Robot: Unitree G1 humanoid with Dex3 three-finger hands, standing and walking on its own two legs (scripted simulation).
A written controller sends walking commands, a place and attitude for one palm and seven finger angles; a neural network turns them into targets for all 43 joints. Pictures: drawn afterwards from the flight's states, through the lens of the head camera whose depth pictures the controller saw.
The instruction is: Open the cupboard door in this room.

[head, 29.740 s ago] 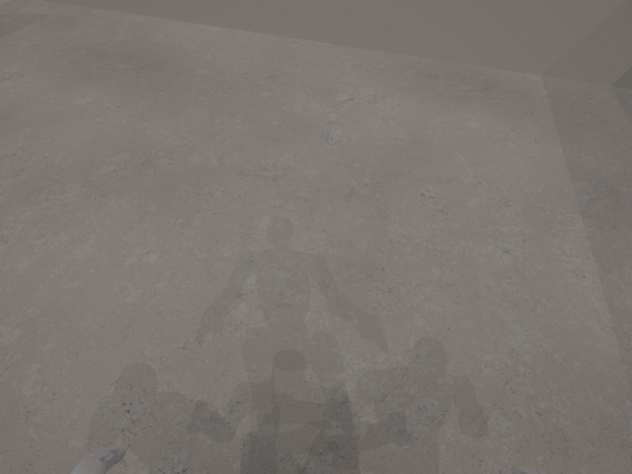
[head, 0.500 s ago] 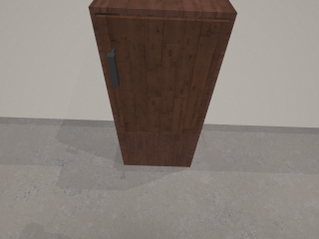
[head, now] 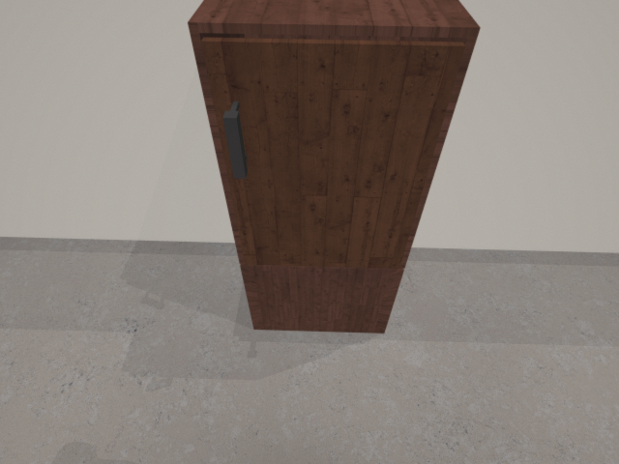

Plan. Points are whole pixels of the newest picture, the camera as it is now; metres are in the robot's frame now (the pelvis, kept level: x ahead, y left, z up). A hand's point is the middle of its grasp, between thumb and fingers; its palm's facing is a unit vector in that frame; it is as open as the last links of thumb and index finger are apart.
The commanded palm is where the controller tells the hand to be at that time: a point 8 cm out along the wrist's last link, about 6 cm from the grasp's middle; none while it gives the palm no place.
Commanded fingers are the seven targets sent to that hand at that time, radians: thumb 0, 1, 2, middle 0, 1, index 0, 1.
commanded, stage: look again from close up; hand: left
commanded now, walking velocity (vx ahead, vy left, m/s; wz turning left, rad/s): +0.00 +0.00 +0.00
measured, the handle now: (238, 140) +0.65 +0.17 +0.07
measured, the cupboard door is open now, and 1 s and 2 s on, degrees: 0 0 0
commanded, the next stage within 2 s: shuffle to correct the standing spot in 0.20 s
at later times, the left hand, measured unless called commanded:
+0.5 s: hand out of the picture +0.00 +0.18 -0.18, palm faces +0.01 -0.98 -0.19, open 7.4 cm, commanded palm none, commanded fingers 0.00 0.90 0.90 -0.20 -0.30 -0.20 -0.30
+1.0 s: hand out of the picture +0.10 +0.17 -0.18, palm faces +0.05 -0.99 -0.14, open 7.4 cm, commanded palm none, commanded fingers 0.00 0.90 0.90 -0.20 -0.30 -0.20 -0.30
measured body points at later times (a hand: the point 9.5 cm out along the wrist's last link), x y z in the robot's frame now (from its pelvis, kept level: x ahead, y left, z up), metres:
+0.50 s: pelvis +0.01 +0.00 +0.00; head +0.01 +0.01 +0.45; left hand +0.00 +0.23 -0.16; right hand +0.03 -0.23 -0.15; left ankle +0.02 +0.10 -0.73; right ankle -0.03 -0.12 -0.73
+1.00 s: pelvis +0.11 +0.01 +0.01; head +0.13 +0.04 +0.46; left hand +0.10 +0.23 -0.16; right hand +0.10 -0.21 -0.13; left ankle +0.07 +0.08 -0.73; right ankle +0.10 -0.14 -0.65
